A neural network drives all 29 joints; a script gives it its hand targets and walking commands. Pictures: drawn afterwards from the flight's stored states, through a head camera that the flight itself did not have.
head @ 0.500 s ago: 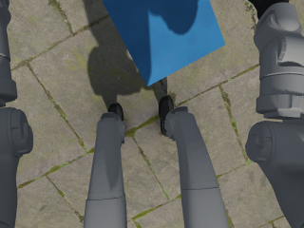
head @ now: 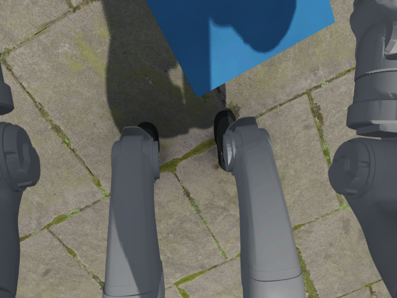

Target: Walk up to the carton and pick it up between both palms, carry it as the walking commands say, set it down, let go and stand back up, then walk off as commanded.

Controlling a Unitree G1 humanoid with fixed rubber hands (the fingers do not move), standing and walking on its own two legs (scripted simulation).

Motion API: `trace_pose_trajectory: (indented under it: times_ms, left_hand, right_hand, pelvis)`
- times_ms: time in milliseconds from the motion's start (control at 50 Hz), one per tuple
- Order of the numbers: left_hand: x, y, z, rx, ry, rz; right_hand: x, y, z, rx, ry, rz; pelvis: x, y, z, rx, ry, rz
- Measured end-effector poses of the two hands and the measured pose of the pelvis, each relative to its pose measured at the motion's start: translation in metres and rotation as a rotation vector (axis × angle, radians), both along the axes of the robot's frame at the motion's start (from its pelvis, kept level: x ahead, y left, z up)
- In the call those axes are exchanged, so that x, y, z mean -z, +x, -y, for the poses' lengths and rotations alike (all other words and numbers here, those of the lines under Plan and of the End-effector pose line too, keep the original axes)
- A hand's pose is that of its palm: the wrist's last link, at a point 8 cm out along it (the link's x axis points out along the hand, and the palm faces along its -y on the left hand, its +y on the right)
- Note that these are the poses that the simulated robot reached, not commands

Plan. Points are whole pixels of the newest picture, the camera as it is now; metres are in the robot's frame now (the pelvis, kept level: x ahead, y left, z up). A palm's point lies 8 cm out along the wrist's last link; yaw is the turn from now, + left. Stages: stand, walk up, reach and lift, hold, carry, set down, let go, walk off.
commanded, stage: reach and lift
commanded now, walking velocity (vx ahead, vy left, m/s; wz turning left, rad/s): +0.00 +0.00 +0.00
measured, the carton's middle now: (219, 0) +0.54 -0.10 -0.42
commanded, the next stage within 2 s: none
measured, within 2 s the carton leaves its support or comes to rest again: neither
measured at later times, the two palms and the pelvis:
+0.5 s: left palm out of the picture +0.56 +0.22 -0.30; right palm out of the picture +0.54 -0.28 -0.25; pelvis -0.02 -0.01 -0.13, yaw -1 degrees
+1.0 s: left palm (81, 0) +0.54 +0.19 -0.39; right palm out of the picture +0.55 -0.30 -0.28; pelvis -0.01 +0.00 -0.20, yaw -2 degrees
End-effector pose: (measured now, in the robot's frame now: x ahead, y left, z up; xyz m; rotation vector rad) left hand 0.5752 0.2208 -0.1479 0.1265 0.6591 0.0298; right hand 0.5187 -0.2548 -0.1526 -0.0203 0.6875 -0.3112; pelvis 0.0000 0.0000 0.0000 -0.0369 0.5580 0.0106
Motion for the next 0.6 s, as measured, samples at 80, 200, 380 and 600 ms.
trace_pose_trajectory:
  times_ms: [80, 200, 380, 600]
  left_hand:
    - [0.023, -0.005, 0.002, 0.002, -0.001, -0.02]
    - [0.058, -0.015, -0.004, -0.014, 0.017, -0.06]
    - [0.11, -0.016, -0.002, -0.004, 0.018, -0.066]
    - [0.181, -0.023, 0.012, 0.032, 0.017, -0.088]
  right_hand:
    - [0.022, -0.001, 0.0, 0.011, 0.015, -0.004]
    - [0.052, 0.0, 0.003, 0.018, 0.022, -0.018]
    - [0.078, 0.015, 0.015, 0.024, -0.009, 0.031]
    - [0.11, 0.029, 0.031, 0.039, -0.042, 0.095]
  pelvis:
    - [0.026, -0.011, 0.003, 0.002, 0.005, -0.005]
    - [0.06, -0.023, 0.007, 0.007, 0.017, -0.009]
    - [0.104, -0.025, 0.01, 0.02, 0.025, -0.011]
    - [0.149, -0.011, 0.009, 0.029, 0.022, 0.001]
